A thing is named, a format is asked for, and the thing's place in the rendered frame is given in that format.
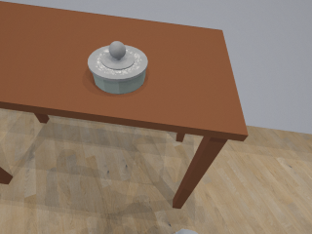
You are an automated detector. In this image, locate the knob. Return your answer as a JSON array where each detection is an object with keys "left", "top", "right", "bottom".
[{"left": 108, "top": 41, "right": 126, "bottom": 59}]

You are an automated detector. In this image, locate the table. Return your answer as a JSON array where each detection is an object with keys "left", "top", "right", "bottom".
[{"left": 0, "top": 1, "right": 249, "bottom": 209}]

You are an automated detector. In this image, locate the pot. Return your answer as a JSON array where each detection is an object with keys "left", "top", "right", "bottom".
[{"left": 93, "top": 71, "right": 146, "bottom": 95}]

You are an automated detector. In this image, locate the lid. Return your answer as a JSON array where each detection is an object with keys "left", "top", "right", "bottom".
[{"left": 88, "top": 45, "right": 148, "bottom": 82}]

